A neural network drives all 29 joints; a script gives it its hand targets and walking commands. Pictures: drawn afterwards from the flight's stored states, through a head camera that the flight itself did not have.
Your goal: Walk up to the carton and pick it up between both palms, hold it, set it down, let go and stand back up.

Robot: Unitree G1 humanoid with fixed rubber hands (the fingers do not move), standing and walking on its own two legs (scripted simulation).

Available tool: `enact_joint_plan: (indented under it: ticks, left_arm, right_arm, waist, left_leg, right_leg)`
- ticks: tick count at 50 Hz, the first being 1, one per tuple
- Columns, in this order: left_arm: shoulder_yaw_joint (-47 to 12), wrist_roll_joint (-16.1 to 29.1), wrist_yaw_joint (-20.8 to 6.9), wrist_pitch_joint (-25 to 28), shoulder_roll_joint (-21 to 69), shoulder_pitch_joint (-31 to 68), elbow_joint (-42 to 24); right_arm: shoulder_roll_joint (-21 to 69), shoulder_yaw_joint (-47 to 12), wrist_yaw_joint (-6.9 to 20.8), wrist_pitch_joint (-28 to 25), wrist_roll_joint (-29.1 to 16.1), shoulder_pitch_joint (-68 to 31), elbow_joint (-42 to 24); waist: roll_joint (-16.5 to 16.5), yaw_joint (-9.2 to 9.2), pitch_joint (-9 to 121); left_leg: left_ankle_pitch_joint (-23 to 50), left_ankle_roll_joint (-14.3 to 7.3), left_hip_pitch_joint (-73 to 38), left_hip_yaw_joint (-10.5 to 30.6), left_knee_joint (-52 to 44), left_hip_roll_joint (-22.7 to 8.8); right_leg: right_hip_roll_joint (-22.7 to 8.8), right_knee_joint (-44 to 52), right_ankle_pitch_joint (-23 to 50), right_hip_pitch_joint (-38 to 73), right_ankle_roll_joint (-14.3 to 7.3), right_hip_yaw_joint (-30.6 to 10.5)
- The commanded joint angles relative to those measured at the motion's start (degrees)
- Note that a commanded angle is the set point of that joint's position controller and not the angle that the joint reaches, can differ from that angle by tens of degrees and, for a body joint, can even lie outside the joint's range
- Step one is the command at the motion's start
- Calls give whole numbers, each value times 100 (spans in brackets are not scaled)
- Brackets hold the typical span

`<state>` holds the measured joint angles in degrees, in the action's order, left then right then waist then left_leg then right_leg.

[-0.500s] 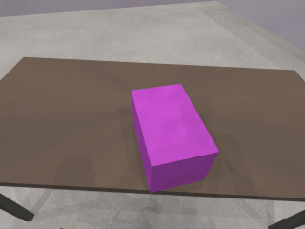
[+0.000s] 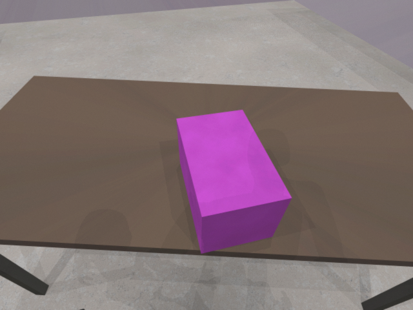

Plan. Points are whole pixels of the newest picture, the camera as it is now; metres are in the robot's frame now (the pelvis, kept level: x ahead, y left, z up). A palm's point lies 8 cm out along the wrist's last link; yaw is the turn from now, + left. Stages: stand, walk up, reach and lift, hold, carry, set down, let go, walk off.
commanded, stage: stand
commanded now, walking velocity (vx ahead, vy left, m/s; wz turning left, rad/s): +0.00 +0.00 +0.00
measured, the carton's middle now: (223, 176) +0.42 -0.02 -0.02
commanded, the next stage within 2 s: none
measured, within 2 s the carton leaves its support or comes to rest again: neither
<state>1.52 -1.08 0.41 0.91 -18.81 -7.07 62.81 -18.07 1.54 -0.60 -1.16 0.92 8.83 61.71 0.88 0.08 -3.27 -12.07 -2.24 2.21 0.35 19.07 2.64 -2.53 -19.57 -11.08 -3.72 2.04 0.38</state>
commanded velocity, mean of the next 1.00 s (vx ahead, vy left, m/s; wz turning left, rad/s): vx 0.00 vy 0.00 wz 0.00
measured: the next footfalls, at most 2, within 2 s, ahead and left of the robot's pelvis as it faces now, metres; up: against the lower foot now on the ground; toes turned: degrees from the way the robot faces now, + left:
none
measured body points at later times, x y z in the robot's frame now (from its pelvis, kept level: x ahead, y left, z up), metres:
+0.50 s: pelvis -0.01 +0.00 +0.00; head -0.01 +0.00 +0.45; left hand +0.07 +0.29 -0.14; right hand +0.06 -0.30 -0.13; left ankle -0.01 +0.09 -0.75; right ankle +0.00 -0.14 -0.75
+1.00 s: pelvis +0.00 +0.00 +0.00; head +0.00 +0.00 +0.45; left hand +0.08 +0.29 -0.14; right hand +0.08 -0.30 -0.13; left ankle -0.01 +0.09 -0.75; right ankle +0.00 -0.14 -0.75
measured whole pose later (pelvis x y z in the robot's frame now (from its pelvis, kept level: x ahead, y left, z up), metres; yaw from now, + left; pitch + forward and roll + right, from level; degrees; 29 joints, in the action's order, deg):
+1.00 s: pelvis +0.00 +0.00 +0.00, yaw +0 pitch -4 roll +0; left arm 1.1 -0.9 0.1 0.6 -19.0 -6.6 63.4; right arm -18.7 0.3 -0.5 -1.3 0.8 6.8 62.9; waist 1.0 0.2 -3.9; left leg -11.8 -1.9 4.0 0.2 19.5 2.1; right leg -2.0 -19.4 -10.4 -5.4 1.7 0.2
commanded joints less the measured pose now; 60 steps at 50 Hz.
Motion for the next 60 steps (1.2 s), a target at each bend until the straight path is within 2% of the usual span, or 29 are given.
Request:
enact_joint_plan:
  ticks: [1, 3, 7, 8, 9, 10, 12, 15, 17, 20, 21, 24, 27, 28, 31, 32, 37, 41, 42, 44, 46, 47, 48, 50, 52, 54, 56, 57, 60]
  left_arm:
    - [194, -19, 38, 55, -1134, 378, -350]
    - [174, 69, 43, 43, -1060, 228, -341]
    - [181, 11, -7, 53, -1166, 239, -291]
    - [145, -1, -8, 67, -1016, 210, -251]
    - [200, -45, 11, 45, -1256, 310, -250]
    - [229, -20, 21, 64, -1211, 298, -286]
    - [167, -37, -5, 75, -1143, 287, -318]
    - [98, 36, 0, 77, -1031, 104, -164]
    - [161, 12, 25, 60, -1284, 290, -199]
    - [136, 15, -12, 85, -1251, 131, -187]
    - [197, -47, 10, 27, -1285, 208, -207]
    - [187, 5, -1, 53, -1248, 145, -147]
    - [163, 42, -12, 85, -1199, 141, -210]
    - [164, 4, -6, 62, -1148, 204, -180]
    - [198, 22, 7, 83, -1223, 42, -214]
    - [201, -7, 54, 65, -1291, 350, -198]
    - [212, 29, -16, 100, -1319, 302, -239]
    - [141, 38, -32, 50, -1034, 77, -232]
    - [188, 4, 10, 21, -1310, 298, -284]
    - [177, -9, 34, 65, -1343, 276, -222]
    - [127, -6, 29, 44, -1123, 174, -221]
    - [176, 0, 36, 55, -1345, 233, -240]
    - [187, 52, 18, 45, -1218, 393, -323]
    - [126, 31, 18, 45, -1165, 148, -267]
    - [158, 1, 33, 47, -1279, 328, -286]
    - [164, 13, -6, 33, -1285, 231, -275]
    - [177, 29, 7, 41, -1345, 105, -274]
    - [194, -3, 14, 21, -1277, 73, -206]
    - [118, 27, 7, 44, -1111, 232, -313]
  right_arm:
    - [-1462, 243, -79, -77, -62, -49, -187]
    - [-1373, 164, -55, -64, -37, -134, -252]
    - [-1314, 191, -22, -103, -24, -198, -307]
    - [-1239, 135, -56, -70, -9, -306, -276]
    - [-1315, 203, -43, -104, 14, -238, -315]
    - [-1438, 197, -46, -143, -7, -332, -298]
    - [-1399, 181, -34, -94, 5, -140, -207]
    - [-1348, 116, -40, -107, -14, -224, -222]
    - [-1335, 134, -47, -81, -26, -147, -186]
    - [-1200, 67, -39, -92, 3, -178, -192]
    - [-1208, 100, -34, -89, -9, -221, -277]
    - [-1330, 72, -44, -90, 7, -238, -144]
    - [-1388, 99, -70, -104, -44, -238, -205]
    - [-1479, 180, -63, -105, -28, -293, -226]
    - [-1258, 84, -15, -115, -4, -141, -190]
    - [-1388, 147, -52, -106, -31, -199, -213]
    - [-1461, 113, -35, -119, -29, -289, -222]
    - [-1510, 137, -9, -137, -3, -419, -157]
    - [-1356, 62, -26, -112, -37, -205, -215]
    - [-1411, 87, -12, -145, -22, -440, -248]
    - [-1450, 93, -17, -80, -44, -318, -183]
    - [-1357, 95, -42, -88, 12, -323, -144]
    - [-1425, 94, -47, -102, -27, -211, -173]
    - [-1401, 98, -55, -95, -67, -258, -149]
    - [-1514, 102, -57, -127, -22, -210, -130]
    - [-1442, 53, -22, -90, -5, -415, -122]
    - [-1370, 19, -39, -113, -62, -105, -94]
    - [-1433, 76, -63, -144, -18, -399, -132]
    - [-1517, 102, -80, -149, -70, -419, -121]
  waist:
    - [112, -81, -50]
    - [-77, 93, 162]
    - [-70, -62, 56]
    - [-150, 114, -97]
    - [44, -117, 68]
    - [-322, -22, 292]
    - [47, -77, 249]
    - [-408, 26, 75]
    - [-48, -34, 186]
    - [-322, 44, -54]
    - [79, -36, -124]
    - [-226, 21, 53]
    - [163, 68, 88]
    - [-139, 39, -107]
    - [-135, 75, 224]
    - [35, -92, -51]
    - [123, 11, 241]
    - [-247, 125, 344]
    - [-106, -89, 388]
    - [195, 0, 285]
    - [-223, -23, 67]
    - [108, 13, -39]
    - [-292, -72, 431]
    - [-127, 36, 246]
    - [-111, -146, 104]
    - [-5, 64, 283]
    - [-425, -64, 354]
    - [-96, -10, 157]
    - [-71, 49, 294]
  left_leg:
    - [1080, 41, 402, 628, -571, -886]
    - [1171, 50, 425, 609, -512, -903]
    - [824, 39, 411, 708, -565, -941]
    - [981, 0, 604, 739, -629, -956]
    - [802, 189, 469, 831, -773, -1006]
    - [883, 93, 300, 736, -682, -957]
    - [1123, 22, 284, 782, -592, -1003]
    - [1157, 16, 403, 632, -485, -926]
    - [1150, 11, 414, 680, -475, -909]
    - [893, -2, 633, 700, -560, -947]
    - [903, 43, 505, 639, -556, -906]
    - [516, 69, 571, 697, -642, -904]
    - [438, -1, 542, 780, -597, -935]
    - [522, -5, 615, 738, -592, -936]
    - [851, 12, 552, 588, -463, -881]
    - [1111, 46, 433, 707, -586, -898]
    - [928, 31, 286, 631, -441, -938]
    - [951, 38, 505, 585, -402, -908]
    - [1134, 104, 366, 541, -359, -898]
    - [1026, 32, 331, 713, -442, -983]
    - [786, 42, 614, 706, -560, -939]
    - [823, 31, 714, 677, -535, -872]
    - [1049, 46, 334, 529, -479, -918]
    - [1258, 41, 290, 663, -396, -964]
    - [1201, 46, 473, 631, -499, -936]
    - [1140, 102, 432, 581, -499, -960]
    - [1043, 114, 396, 572, -515, -911]
    - [885, 139, 457, 668, -598, -991]
    - [1591, 120, 406, 697, -451, -1072]
  right_leg:
    - [-515, 409, 651, -133, -326, -533]
    - [-478, 363, 640, 55, -322, -465]
    - [-475, 403, 533, -79, -338, -476]
    - [-518, 353, 460, -132, -378, -462]
    - [-437, 399, 404, -42, -317, -376]
    - [-510, 313, 447, -81, -359, -465]
    - [-484, 354, 577, -49, -331, -390]
    - [-565, 462, 647, -107, -324, -510]
    - [-530, 345, 682, -15, -354, -425]
    - [-520, 356, 427, -156, -357, -534]
    - [-460, 369, 493, -208, -344, -414]
    - [-463, 415, 287, -82, -351, -469]
    - [-480, 376, 259, -109, -365, -514]
    - [-520, 523, 287, -200, -381, -505]
    - [-526, 466, 551, 59, -371, -578]
    - [-511, 382, 588, -346, -429, -538]
    - [-515, 365, 568, -224, -400, -598]
    - [-527, 478, 636, 91, -359, -470]
    - [-520, 366, 807, -35, -344, -493]
    - [-496, 391, 511, -222, -341, -439]
    - [-524, 383, 591, -88, -328, -483]
    - [-504, 378, 527, -60, -355, -506]
    - [-558, 338, 743, -24, -343, -587]
    - [-497, 361, 698, -176, -368, -530]
    - [-487, 315, 692, -183, -386, -492]
    - [-452, 313, 668, 13, -342, -474]
    - [-475, 355, 668, 10, -308, -580]
    - [-431, 340, 652, -76, -276, -386]
    - [-508, 332, 889, 53, -320, -370]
